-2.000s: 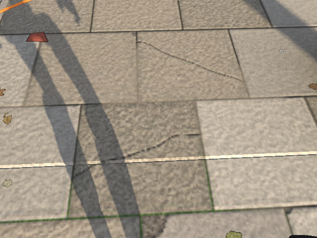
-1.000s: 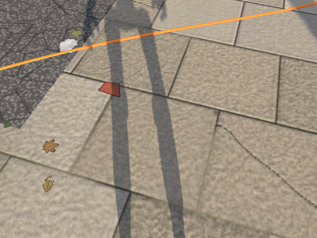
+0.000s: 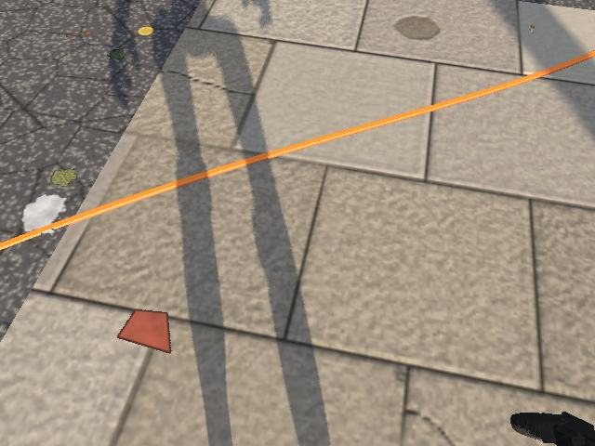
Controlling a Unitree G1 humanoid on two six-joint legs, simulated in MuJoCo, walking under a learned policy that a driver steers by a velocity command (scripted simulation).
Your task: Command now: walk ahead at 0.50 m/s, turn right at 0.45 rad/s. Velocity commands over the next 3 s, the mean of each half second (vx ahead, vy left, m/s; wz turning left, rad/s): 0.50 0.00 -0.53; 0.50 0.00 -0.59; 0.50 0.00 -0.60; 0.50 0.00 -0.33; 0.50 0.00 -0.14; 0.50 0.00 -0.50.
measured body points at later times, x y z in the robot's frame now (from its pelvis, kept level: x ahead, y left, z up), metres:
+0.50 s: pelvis +0.25 -0.06 -0.01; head +0.28 -0.08 +0.44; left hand +0.52 +0.13 -0.09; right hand +0.19 -0.35 -0.15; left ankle +0.11 +0.12 -0.71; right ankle +0.33 -0.17 -0.73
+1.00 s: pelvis +0.53 -0.14 +0.00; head +0.55 -0.15 +0.45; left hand +0.72 +0.10 -0.12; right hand +0.58 -0.47 -0.07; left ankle +0.68 -0.10 -0.73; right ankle +0.33 -0.17 -0.71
